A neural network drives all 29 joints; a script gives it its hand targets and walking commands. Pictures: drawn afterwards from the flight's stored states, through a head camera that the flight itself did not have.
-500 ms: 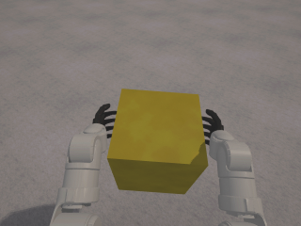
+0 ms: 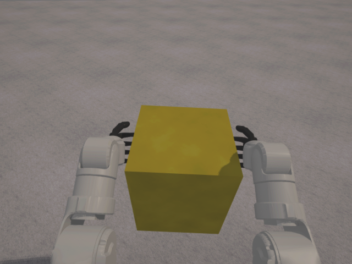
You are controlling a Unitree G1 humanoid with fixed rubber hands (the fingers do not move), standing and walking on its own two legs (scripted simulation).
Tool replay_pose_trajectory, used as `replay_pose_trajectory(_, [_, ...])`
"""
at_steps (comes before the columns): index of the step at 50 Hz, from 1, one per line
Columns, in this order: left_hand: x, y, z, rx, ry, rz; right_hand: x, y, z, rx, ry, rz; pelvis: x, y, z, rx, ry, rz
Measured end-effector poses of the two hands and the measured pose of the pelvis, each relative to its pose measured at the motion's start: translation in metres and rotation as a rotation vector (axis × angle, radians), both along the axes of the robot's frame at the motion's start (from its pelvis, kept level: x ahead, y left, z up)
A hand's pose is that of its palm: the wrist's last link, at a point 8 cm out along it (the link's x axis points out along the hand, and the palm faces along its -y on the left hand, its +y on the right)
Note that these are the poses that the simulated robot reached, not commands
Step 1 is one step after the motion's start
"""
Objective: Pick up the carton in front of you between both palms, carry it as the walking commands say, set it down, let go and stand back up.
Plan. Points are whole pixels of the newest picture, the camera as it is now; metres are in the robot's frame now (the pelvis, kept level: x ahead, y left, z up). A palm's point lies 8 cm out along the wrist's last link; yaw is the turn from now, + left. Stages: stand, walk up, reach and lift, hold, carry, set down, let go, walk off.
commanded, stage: carry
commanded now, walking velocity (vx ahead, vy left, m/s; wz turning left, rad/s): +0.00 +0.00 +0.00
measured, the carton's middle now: (180, 171) +0.35 +0.01 +0.04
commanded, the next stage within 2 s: none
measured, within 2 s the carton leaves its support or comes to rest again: neither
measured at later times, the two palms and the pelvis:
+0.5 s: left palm (112, 156) +0.32 +0.15 +0.13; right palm (255, 161) +0.31 -0.15 +0.13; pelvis -0.03 +0.00 +0.00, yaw +0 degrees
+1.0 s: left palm (111, 160) +0.31 +0.15 +0.14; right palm (257, 165) +0.30 -0.15 +0.13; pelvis -0.04 +0.00 +0.00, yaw +0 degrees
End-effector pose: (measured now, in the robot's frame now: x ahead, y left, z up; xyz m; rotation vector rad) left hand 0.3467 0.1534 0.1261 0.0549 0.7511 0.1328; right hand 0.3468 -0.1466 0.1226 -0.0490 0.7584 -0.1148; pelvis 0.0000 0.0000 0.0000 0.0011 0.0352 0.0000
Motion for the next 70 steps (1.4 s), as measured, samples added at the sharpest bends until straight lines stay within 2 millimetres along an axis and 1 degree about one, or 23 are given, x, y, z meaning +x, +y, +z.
replay_pose_trajectory(13, [-0.018, -0.004, 0.006, -0.009, 0.000, -0.004, -0.021, -0.004, 0.007, 0.004, 0.000, -0.017, -0.019, 0.001, 0.002, -0.002, -0.012, -0.001])
replay_pose_trajectory(29, [-0.034, -0.001, 0.008, -0.007, 0.004, 0.002, -0.035, -0.001, 0.010, 0.003, 0.005, -0.008, -0.035, 0.001, 0.002, -0.003, -0.018, 0.000])
replay_pose_trajectory(47, [-0.041, -0.002, 0.010, -0.004, 0.007, 0.000, -0.042, -0.002, 0.011, 0.003, 0.007, -0.009, -0.043, -0.001, 0.002, -0.004, -0.019, 0.002])
replay_pose_trajectory(70, [-0.042, -0.006, 0.010, -0.002, 0.009, 0.000, -0.043, -0.006, 0.011, 0.004, 0.010, -0.009, -0.045, -0.004, 0.002, -0.003, -0.018, 0.001])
